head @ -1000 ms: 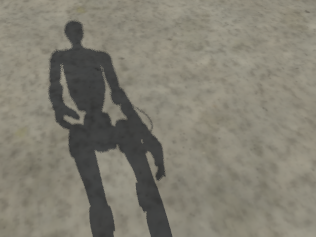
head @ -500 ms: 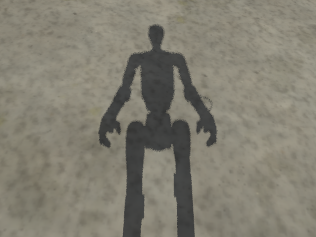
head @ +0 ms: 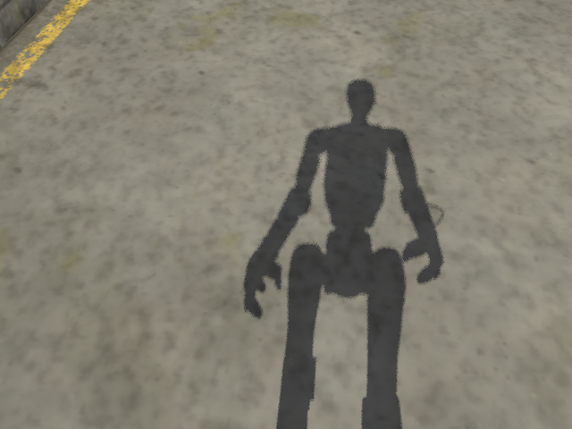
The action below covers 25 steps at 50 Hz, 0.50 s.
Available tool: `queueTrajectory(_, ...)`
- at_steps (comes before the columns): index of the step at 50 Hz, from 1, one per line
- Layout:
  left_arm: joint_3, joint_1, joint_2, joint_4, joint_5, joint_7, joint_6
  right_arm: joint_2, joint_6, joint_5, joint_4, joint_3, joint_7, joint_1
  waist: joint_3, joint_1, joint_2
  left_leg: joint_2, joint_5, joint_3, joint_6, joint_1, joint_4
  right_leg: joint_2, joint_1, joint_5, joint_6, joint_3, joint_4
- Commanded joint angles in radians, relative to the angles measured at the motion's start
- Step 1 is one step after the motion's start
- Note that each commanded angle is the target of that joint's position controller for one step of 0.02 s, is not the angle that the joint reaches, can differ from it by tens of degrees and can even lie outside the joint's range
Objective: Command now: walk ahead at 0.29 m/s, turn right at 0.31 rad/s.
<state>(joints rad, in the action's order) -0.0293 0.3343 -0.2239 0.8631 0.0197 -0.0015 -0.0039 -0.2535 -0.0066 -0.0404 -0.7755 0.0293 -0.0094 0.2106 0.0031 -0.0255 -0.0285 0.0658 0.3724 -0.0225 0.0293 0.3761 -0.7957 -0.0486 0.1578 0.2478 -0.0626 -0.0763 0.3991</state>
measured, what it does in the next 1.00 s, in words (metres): walks ahead, turning right: left foot, then right foot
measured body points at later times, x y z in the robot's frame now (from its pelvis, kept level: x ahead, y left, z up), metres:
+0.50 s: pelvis +0.06 +0.05 +0.00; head +0.11 +0.06 +0.44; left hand +0.23 +0.30 -0.14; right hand +0.14 -0.25 -0.09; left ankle +0.13 +0.11 -0.75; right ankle -0.03 -0.06 -0.64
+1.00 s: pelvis +0.12 -0.01 +0.00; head +0.12 -0.04 +0.44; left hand +0.24 +0.23 -0.12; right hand +0.09 -0.29 -0.14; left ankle +0.28 +0.08 -0.67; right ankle -0.02 -0.04 -0.75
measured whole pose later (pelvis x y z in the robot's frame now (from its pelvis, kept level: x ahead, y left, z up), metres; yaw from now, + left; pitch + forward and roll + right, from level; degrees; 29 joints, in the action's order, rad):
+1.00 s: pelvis +0.12 -0.01 +0.00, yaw -20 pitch +0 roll +0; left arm -0.02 0.38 -0.24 0.86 0.03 0.00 0.06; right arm -0.30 -0.02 -0.03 -0.82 0.07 -0.06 0.31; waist 0.00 0.00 -0.05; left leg -0.01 0.12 -0.06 0.01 0.68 -1.00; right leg -0.04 -0.10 0.29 -0.06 0.11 0.18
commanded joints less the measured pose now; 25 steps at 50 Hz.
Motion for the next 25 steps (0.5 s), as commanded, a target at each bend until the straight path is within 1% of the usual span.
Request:
queueTrajectory(1,-0.052,-0.013,-0.174,-0.042,-0.007,0.002,0.033,-0.102,0.040,-0.004,0.074,0.032,-0.021,-0.073,-0.080,0.009,0.155,-0.042,-0.063,0.006,-0.036,0.201,-0.067,0.204,-0.049,0.202,-0.154,-0.328,-0.272)
queueTrajectory(2,-0.057,0.009,-0.174,-0.034,-0.009,0.003,0.037,-0.089,0.042,-0.002,0.081,0.029,-0.023,-0.095,-0.070,-0.002,0.150,-0.042,-0.077,0.014,-0.046,0.207,-0.044,0.192,-0.064,0.168,-0.158,-0.313,-0.261)
queueTrajectory(3,-0.061,0.024,-0.174,-0.029,-0.009,0.005,0.038,-0.078,0.043,0.004,0.089,0.025,-0.019,-0.122,-0.080,-0.011,0.146,-0.038,-0.083,0.018,-0.056,0.213,-0.011,0.180,-0.073,0.060,-0.161,-0.296,-0.233)
queueTrajectory(5,-0.070,0.054,-0.181,-0.020,-0.007,0.011,0.035,-0.060,0.042,0.016,0.101,0.018,-0.003,-0.148,-0.069,-0.019,0.154,-0.019,-0.057,0.026,-0.070,0.184,0.059,0.168,-0.084,-0.280,-0.162,-0.264,-0.133)
queueTrajectory(6,-0.074,0.069,-0.189,-0.019,-0.004,0.012,0.031,-0.058,0.040,0.023,0.107,0.016,0.006,-0.152,-0.046,-0.022,0.165,-0.009,-0.038,0.029,-0.070,0.156,0.083,0.172,-0.089,-0.458,-0.158,-0.256,-0.074)
queueTrajectory(7,-0.079,0.074,-0.196,-0.023,-0.003,0.013,0.024,-0.063,0.036,0.032,0.109,0.016,0.014,-0.146,-0.015,-0.024,0.175,0.002,-0.038,0.031,-0.065,0.118,0.099,0.177,-0.089,-0.586,-0.146,-0.259,-0.026)
queueTrajectory(8,-0.083,0.066,-0.200,-0.033,-0.004,0.014,0.015,-0.072,0.032,0.040,0.111,0.017,0.022,-0.135,0.009,-0.022,0.186,0.011,-0.055,0.028,-0.058,0.076,0.120,0.175,-0.084,-0.662,-0.126,-0.271,0.008)
queueTrajectory(9,-0.086,0.044,-0.205,-0.046,-0.007,0.016,0.006,-0.084,0.029,0.045,0.110,0.019,0.029,-0.117,0.021,-0.011,0.194,0.015,-0.076,0.019,-0.051,0.029,0.161,0.169,-0.067,-0.693,-0.102,-0.288,0.034)
queueTrajectory(10,-0.089,0.008,-0.213,-0.063,-0.012,0.019,-0.002,-0.096,0.028,0.045,0.105,0.022,0.035,-0.087,0.025,0.010,0.195,0.015,-0.117,0.008,-0.046,-0.033,0.229,0.158,-0.041,-0.682,-0.073,-0.309,0.055)
queueTrajectory(11,-0.091,-0.039,-0.221,-0.082,-0.022,0.021,-0.006,-0.106,0.031,0.038,0.096,0.025,0.044,-0.041,0.025,0.045,0.181,0.007,-0.219,-0.001,-0.040,-0.125,0.353,0.134,0.001,-0.628,-0.036,-0.319,0.088)
queueTrajectory(12,-0.087,-0.061,-0.207,-0.100,-0.032,0.022,-0.004,-0.141,0.039,0.027,0.088,0.034,0.056,-0.002,0.045,0.059,0.143,-0.059,-0.349,-0.045,-0.027,-0.259,0.441,0.098,0.072,-0.522,0.009,-0.307,0.149)
queueTrajectory(13,-0.072,-0.010,-0.145,-0.121,-0.041,0.022,-0.001,-0.221,0.040,0.015,0.097,0.050,0.070,0.048,0.133,0.048,-0.039,-0.304,-0.604,-0.221,0.025,-0.425,0.434,0.037,0.168,-0.211,0.052,-0.208,0.347)
queueTrajectory(14,-0.070,0.106,-0.107,-0.117,-0.044,0.032,-0.018,-0.271,0.018,0.036,0.108,0.055,0.063,0.031,0.194,0.009,-0.247,-0.513,-1.015,-0.436,0.166,-0.444,0.405,-0.126,0.271,0.441,0.070,-0.046,0.524)
queueTrajectory(15,-0.084,0.121,-0.183,-0.087,-0.010,0.039,-0.037,-0.208,0.003,0.047,0.102,0.045,0.058,0.059,0.188,0.016,-0.141,-0.521,-1.063,-0.411,0.229,-0.397,0.388,-0.060,0.273,0.470,0.075,-0.023,0.723)
queueTrajectory(16,-0.090,0.084,-0.186,-0.077,-0.002,0.032,-0.048,-0.146,0.000,0.045,0.116,0.024,0.059,0.004,0.117,-0.004,-0.078,-0.454,-1.039,-0.305,0.217,-0.324,0.389,-0.046,0.283,0.404,0.078,-0.030,0.799)
queueTrajectory(17,-0.090,0.063,-0.179,-0.074,-0.004,0.022,-0.058,-0.117,-0.006,0.035,0.131,0.013,0.062,-0.064,0.075,-0.026,-0.060,-0.386,-0.977,-0.202,0.188,-0.273,0.398,-0.027,0.284,0.338,0.089,-0.026,0.828)
queueTrajectory(18,-0.090,0.038,-0.179,-0.083,-0.005,0.009,-0.068,-0.117,-0.007,0.027,0.138,0.011,0.068,-0.093,0.052,-0.029,-0.099,-0.344,-0.956,-0.137,0.173,-0.249,0.404,-0.020,0.295,0.289,0.102,-0.016,0.845)
queueTrajectory(19,-0.087,0.033,-0.177,-0.086,-0.010,-0.001,-0.076,-0.124,-0.008,0.017,0.140,0.013,0.069,-0.101,0.052,-0.028,-0.131,-0.315,-0.988,-0.088,0.175,-0.235,0.399,-0.032,0.291,0.257,0.117,0.003,0.878)
queueTrajectory(21,-0.085,0.006,-0.180,-0.101,-0.020,-0.010,-0.084,-0.126,-0.008,0.013,0.139,0.017,0.065,-0.087,0.075,-0.015,-0.125,-0.314,-0.971,-0.052,0.190,-0.249,0.396,-0.045,0.299,0.225,0.131,0.016,0.895)
queueTrajectory(22,-0.083,-0.016,-0.178,-0.111,-0.021,-0.011,-0.087,-0.127,-0.007,0.014,0.136,0.018,0.064,-0.077,0.077,-0.007,-0.119,-0.324,-0.940,-0.049,0.201,-0.263,0.398,-0.043,0.313,0.218,0.133,0.017,0.885)
queueTrajectory(23,-0.081,-0.030,-0.179,-0.119,-0.019,-0.013,-0.090,-0.129,-0.005,0.013,0.132,0.021,0.061,-0.055,0.094,0.005,-0.115,-0.334,-0.785,-0.055,0.206,-0.277,0.423,-0.031,0.320,0.199,0.131,0.023,0.860)
queueTrajectory(24,-0.078,-0.048,-0.178,-0.127,-0.014,-0.016,-0.093,-0.130,-0.002,0.012,0.129,0.023,0.058,-0.041,0.094,0.017,-0.119,-0.339,-0.559,-0.069,0.205,-0.281,0.461,-0.016,0.329,0.179,0.125,0.031,0.817)
queueTrajectory(25,-0.076,-0.071,-0.178,-0.137,-0.008,-0.022,-0.095,-0.130,0.000,0.009,0.124,0.025,0.055,-0.030,0.081,0.029,-0.126,-0.338,-0.301,-0.085,0.196,-0.281,0.506,0.001,0.342,0.162,0.119,0.040,0.754)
